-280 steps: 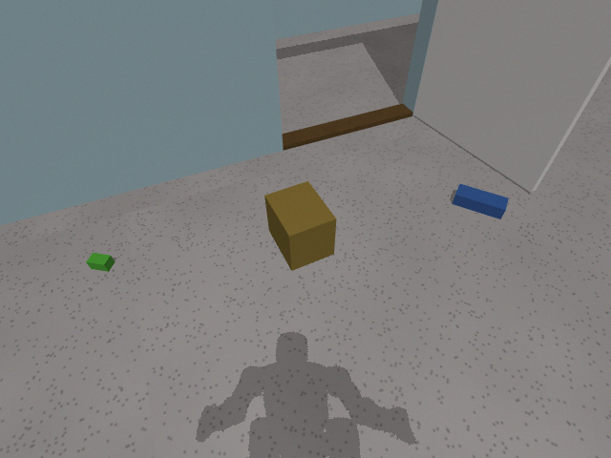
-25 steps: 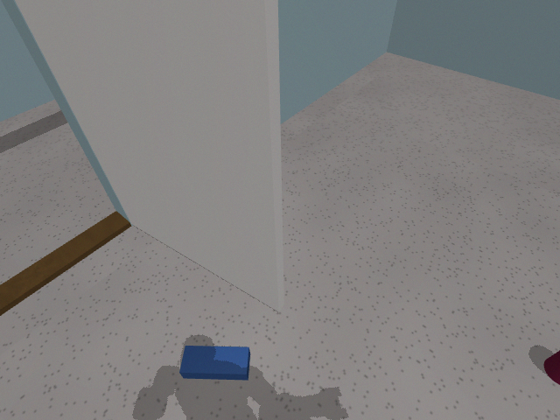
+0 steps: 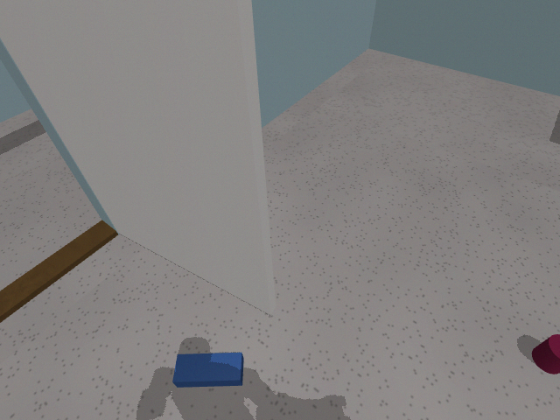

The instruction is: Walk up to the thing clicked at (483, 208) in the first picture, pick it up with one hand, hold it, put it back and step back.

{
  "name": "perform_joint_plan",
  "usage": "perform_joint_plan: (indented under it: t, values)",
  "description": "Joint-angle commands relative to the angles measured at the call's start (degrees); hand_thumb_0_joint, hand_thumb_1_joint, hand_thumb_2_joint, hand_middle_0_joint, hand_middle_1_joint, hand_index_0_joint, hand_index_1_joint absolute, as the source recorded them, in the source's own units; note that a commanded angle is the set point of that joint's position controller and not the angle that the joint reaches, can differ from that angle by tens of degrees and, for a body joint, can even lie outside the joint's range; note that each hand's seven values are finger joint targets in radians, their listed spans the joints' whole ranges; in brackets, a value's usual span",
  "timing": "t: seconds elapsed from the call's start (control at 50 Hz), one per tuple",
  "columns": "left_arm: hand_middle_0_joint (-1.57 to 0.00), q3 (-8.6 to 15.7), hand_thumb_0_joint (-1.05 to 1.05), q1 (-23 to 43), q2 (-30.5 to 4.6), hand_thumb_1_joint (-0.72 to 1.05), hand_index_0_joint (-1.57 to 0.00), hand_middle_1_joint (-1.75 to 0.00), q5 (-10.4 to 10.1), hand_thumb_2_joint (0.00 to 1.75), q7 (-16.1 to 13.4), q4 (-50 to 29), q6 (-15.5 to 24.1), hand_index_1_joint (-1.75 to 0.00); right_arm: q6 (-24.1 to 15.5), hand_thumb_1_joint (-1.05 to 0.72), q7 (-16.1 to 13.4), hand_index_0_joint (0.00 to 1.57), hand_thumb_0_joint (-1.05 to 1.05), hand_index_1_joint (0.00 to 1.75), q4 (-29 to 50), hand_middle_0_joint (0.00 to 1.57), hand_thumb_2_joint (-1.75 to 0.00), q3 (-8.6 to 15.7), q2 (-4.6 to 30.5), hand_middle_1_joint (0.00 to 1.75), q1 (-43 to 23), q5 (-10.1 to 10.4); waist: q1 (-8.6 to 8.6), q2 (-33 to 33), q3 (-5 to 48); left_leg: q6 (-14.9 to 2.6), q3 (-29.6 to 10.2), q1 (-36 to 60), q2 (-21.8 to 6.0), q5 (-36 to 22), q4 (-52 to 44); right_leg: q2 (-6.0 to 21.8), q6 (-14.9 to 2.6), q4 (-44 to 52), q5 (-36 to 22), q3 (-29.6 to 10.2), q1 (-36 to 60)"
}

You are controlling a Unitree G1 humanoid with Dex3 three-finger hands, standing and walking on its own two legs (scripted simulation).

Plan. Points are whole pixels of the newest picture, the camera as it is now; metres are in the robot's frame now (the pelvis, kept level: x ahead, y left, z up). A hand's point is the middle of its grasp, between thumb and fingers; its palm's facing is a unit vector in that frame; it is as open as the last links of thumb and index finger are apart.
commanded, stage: walk up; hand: left
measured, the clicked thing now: (209, 369) +0.43 +0.29 -0.75
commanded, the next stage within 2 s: none
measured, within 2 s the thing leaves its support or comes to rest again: neither
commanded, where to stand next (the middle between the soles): +0.07 +0.02 m, yaw +1 degrees
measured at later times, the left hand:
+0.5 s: hand out of the picture +0.07 +0.31 -0.16, palm faces -0.02 -0.92 -0.38, open 7.4 cm
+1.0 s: hand out of the picture +0.10 +0.31 -0.19, palm faces -0.13 -0.95 -0.28, open 7.4 cm
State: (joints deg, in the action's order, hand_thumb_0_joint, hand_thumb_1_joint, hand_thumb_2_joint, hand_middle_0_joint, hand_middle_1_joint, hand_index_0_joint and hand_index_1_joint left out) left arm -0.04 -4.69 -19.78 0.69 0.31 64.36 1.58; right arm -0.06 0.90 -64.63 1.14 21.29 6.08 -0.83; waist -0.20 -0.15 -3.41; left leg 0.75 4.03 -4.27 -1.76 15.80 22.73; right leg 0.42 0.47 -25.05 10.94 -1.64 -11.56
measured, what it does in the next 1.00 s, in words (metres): steps on the spot: left foot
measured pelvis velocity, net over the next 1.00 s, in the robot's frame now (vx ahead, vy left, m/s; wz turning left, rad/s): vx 0.01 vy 0.06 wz -0.11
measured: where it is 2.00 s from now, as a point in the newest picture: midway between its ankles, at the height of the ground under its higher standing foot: outside the picture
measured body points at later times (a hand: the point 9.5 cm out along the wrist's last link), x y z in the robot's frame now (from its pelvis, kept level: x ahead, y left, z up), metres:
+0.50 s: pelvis +0.02 +0.04 -0.01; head +0.04 +0.03 +0.44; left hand +0.07 +0.35 -0.13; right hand +0.08 -0.29 -0.13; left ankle +0.02 +0.15 -0.73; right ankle +0.03 -0.12 -0.74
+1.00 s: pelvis +0.01 +0.06 -0.01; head +0.05 +0.10 +0.43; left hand +0.11 +0.36 -0.17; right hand +0.07 -0.29 -0.08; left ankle +0.06 +0.17 -0.74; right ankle +0.00 -0.11 -0.71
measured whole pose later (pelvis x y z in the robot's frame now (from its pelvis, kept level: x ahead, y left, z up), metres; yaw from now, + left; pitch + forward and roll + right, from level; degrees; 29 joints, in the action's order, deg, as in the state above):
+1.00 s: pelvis +0.01 +0.06 -0.01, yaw -6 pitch -3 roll -1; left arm 3.5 -10.4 -24.4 1.4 2.6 56.3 -4.4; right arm -2.9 -1.1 -51.7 3.3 22.8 11.3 -2.0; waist 0.2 6.0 -6.8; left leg -1.2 5.9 -14.7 -3.4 15.1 33.2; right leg 1.3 1.0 -45.5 24.9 -6.4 -17.2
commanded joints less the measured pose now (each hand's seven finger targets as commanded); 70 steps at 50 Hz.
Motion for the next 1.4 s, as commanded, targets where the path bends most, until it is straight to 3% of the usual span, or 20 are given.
perform_joint_plan:
  t: [0.0,0.24,0.28,0.34,0.38,0.44,0.5,0.54,0.58,0.64,0.9,0.98,1.04,1.08,1.1,1.18,1.26,1.32,1.36,1.38]
  values:
    - [-0.20,2.59,0.00,3.74,-12.74,0.90,-0.20,-0.30,-0.37,0.90,-0.94,-3.88,1.05,-0.30,-1.64,-0.90,-0.97,0.20,0.00,0.30,3.57,0.20,-0.90,2.40,11.94,0.30,-2.35,0.14,-0.11,-0.09,5.40,-3.02,-4.38,-0.88,-5.68,-9.50,-5.11,5.52,-2.45,2.97,-13.48,-4.97,4.00]
    - [-0.20,2.68,0.00,3.29,-12.61,0.90,-0.20,-0.30,-0.18,0.90,-0.92,-3.86,0.73,-0.30,-1.44,-0.90,-0.99,0.20,0.00,0.30,3.93,0.20,-0.90,2.74,11.65,0.30,-2.30,0.04,0.06,0.52,3.47,-3.36,-3.78,-1.04,-5.51,-4.40,-5.55,4.72,-2.38,3.56,-9.83,-5.53,2.50]
    - [-0.20,4.42,0.00,-3.00,-16.33,0.90,-0.20,-0.30,0.72,0.90,-0.69,-4.19,1.30,-0.30,-0.94,-0.90,0.32,0.20,0.00,0.30,6.77,0.20,-0.90,4.58,14.23,0.30,-0.95,-0.81,1.24,-0.43,3.28,-5.95,-3.54,-6.79,-4.02,17.17,0.12,4.99,-5.22,2.62,17.20,-8.07,3.99]
    - [-0.20,6.06,0.00,-7.61,-19.61,0.90,-0.20,-0.30,1.42,0.90,-0.69,-4.62,1.65,-0.30,-0.51,-0.90,1.30,0.20,0.00,0.30,9.03,0.20,-0.90,4.33,11.59,0.30,-1.98,-1.31,3.51,9.03,-1.81,-4.20,-2.07,-21.65,1.24,16.44,13.92,14.51,-11.29,13.88,32.35,-26.42,7.40]
    - [-0.20,6.71,0.00,-7.31,-20.35,0.90,-0.20,-0.30,1.85,0.90,-0.97,-6.75,2.19,-0.30,-0.64,-0.90,1.58,0.20,0.00,0.30,10.67,0.20,-0.90,4.79,12.49,0.30,-1.63,-1.70,3.93,8.77,-4.36,-3.78,-8.44,-27.24,-2.05,15.46,20.59,18.86,-15.25,14.56,24.04,-30.51,8.60]
    - [-0.20,6.32,0.00,-4.65,-18.42,0.90,-0.20,-0.30,1.42,0.90,-1.20,-9.25,2.38,-0.30,-1.25,-0.90,1.71,0.20,0.00,0.30,10.96,0.20,-0.90,5.01,12.12,0.30,2.03,-1.24,1.69,9.90,-0.37,-3.00,-8.55,-23.32,-3.37,13.49,18.24,17.22,-14.06,10.54,5.81,-21.54,8.78]
    - [-0.20,3.64,0.00,5.63,-13.09,0.90,-0.20,-0.30,-0.05,0.90,-0.67,-11.61,0.67,-0.30,-2.30,-0.90,0.27,0.20,0.00,0.30,6.93,0.20,-0.90,4.56,9.83,0.30,9.44,-0.03,-5.28,7.42,5.15,-0.76,-5.31,1.55,-0.67,-8.37,-2.60,8.61,-5.94,-2.41,-16.82,-5.47,-5.85]
    - [-0.20,3.87,0.00,4.24,-11.24,0.90,-0.20,-0.30,-1.14,0.90,-1.16,-13.31,-1.36,-0.30,-2.87,-0.90,-1.79,0.20,0.00,0.30,6.96,0.20,-0.90,6.68,19.18,0.30,10.06,-0.14,-4.10,-5.11,3.14,-4.75,-21.40,2.79,-13.33,-35.24,-5.75,-2.97,0.36,-17.55,1.03,-1.55,-13.97]
    - [-0.20,5.28,0.00,-2.22,-14.76,0.90,-0.20,-0.30,-0.70,0.90,-1.82,-12.12,-4.45,-0.30,-2.60,-0.90,-3.31,0.20,0.00,0.30,8.84,0.20,-0.90,6.93,20.90,0.30,6.71,0.26,-1.50,-3.61,4.13,-14.95,-25.35,-3.11,-21.99,-43.04,-1.27,-1.80,-0.13,-32.68,23.45,-7.12,-10.28]
    - [-0.20,5.57,0.00,-4.66,-13.85,0.90,-0.20,-0.30,-0.12,0.90,-1.03,-11.64,-5.99,-0.30,-2.61,-0.90,-4.67,0.20,0.00,0.30,10.72,0.20,-0.90,6.46,17.64,0.30,4.20,0.20,0.96,-2.44,5.14,-10.53,-16.04,2.65,-16.33,-48.81,2.56,-2.19,-1.31,-41.33,19.80,-10.88,-16.17]
    - [-0.20,5.91,0.00,-4.11,-14.54,0.90,-0.20,-0.30,0.37,0.90,1.60,-12.85,-4.83,-0.30,-4.19,-0.90,-3.35,0.20,0.00,0.30,15.20,0.20,-0.90,6.82,17.36,0.30,7.75,-1.04,-2.26,-12.38,1.21,-10.40,-13.09,-2.03,-13.26,-1.71,-4.55,0.25,0.97,-22.55,12.67,-6.44,-13.42]
    - [-0.20,6.21,0.00,-7.18,-13.81,0.90,-0.20,-0.30,1.10,0.90,1.65,-10.94,-4.02,-0.30,-2.80,-0.90,-2.29,0.20,0.00,0.30,17.00,0.20,-0.90,6.45,18.69,0.30,3.07,-1.27,-0.12,-12.78,-0.67,-11.78,-10.56,-14.76,-13.84,-0.97,-0.56,0.76,-0.66,-10.94,15.55,1.46,-0.40]
    - [-0.20,7.90,0.00,-10.54,-15.17,0.90,-0.20,-0.30,2.38,0.90,1.66,-10.82,-3.81,-0.30,-1.95,-0.90,-2.97,0.20,0.00,0.30,17.14,0.20,-0.90,5.30,16.74,0.30,4.93,0.36,2.63,-4.06,1.00,-6.66,-7.83,-18.00,-9.93,-9.58,9.74,0.30,-3.44,-0.21,5.49,1.04,5.74]
    - [-0.20,9.09,0.00,-5.95,-21.29,0.90,-0.20,-0.30,3.06,0.90,2.10,-15.03,-4.11,-0.30,-1.91,-0.90,-4.16,0.20,0.00,0.30,17.56,0.20,-0.90,4.41,12.81,0.30,5.76,1.64,2.26,14.27,-0.49,-1.58,0.36,-23.57,3.85,9.12,23.39,14.73,-12.21,8.47,4.91,-19.38,0.23]
    - [-0.20,8.61,0.00,-2.32,-21.30,0.90,-0.20,-0.30,2.93,0.90,2.30,-17.16,-4.40,-0.30,-1.62,-0.90,-5.02,0.20,0.00,0.30,16.87,0.20,-0.90,5.27,14.52,0.30,4.79,1.46,2.60,16.38,-0.56,-1.95,-2.28,-16.73,3.78,19.96,32.62,18.50,-16.34,9.32,2.47,-21.23,-9.24]
    - [-0.20,7.46,0.00,-0.80,-15.13,0.90,-0.20,-0.30,1.99,0.90,1.31,-18.20,-3.77,-0.30,-2.06,-0.90,-3.99,0.20,0.00,0.30,13.64,0.20,-0.90,4.47,13.30,0.30,11.46,1.44,0.96,12.80,2.88,-2.00,-5.07,-18.25,3.19,12.35,30.28,11.21,-12.43,4.87,2.20,-10.64,-0.50]
    - [-0.20,8.45,0.00,-8.55,-18.67,0.90,-0.20,-0.30,1.65,0.90,1.17,-17.32,-0.90,-0.30,-2.56,-0.90,-1.19,0.20,0.00,0.30,16.24,0.20,-0.90,4.51,14.11,0.30,8.77,-0.30,4.47,8.56,4.91,-3.18,-6.47,-26.37,0.36,15.65,18.93,17.54,-15.11,6.44,20.09,-20.00,13.74]
    - [-0.20,8.38,0.00,-9.56,-20.22,0.90,-0.20,-0.30,0.87,0.90,1.11,-17.27,0.40,-0.30,-3.24,-0.90,0.24,0.20,0.00,0.30,17.52,0.20,-0.90,5.06,13.71,0.30,8.31,-1.45,3.06,5.72,1.35,-4.91,-8.23,-24.34,-1.69,12.48,10.08,20.91,-15.44,4.72,16.02,-19.92,11.46]
    - [-0.20,6.72,0.00,-5.17,-17.67,0.90,-0.20,-0.30,0.35,0.90,1.36,-18.96,0.50,-0.30,-4.35,-0.90,0.21,0.20,0.00,0.30,15.30,0.20,-0.90,5.66,13.12,0.30,15.09,-1.35,-2.31,2.51,2.83,-5.76,-6.91,-6.57,1.04,4.08,-3.12,14.89,-10.48,-4.94,6.39,-9.30,-0.39]
    - [-0.20,5.34,0.00,-1.85,-13.37,0.90,-0.20,-0.30,-0.01,0.90,1.42,-20.56,0.36,-0.30,-4.97,-0.90,-0.15,0.20,0.00,0.30,14.15,0.20,-0.90,6.92,15.76,0.30,19.85,-1.81,-5.18,-7.59,2.68,-7.46,-21.18,6.26,-4.37,9.35,-10.05,6.44,-5.42,-19.97,8.28,0.06,-16.33]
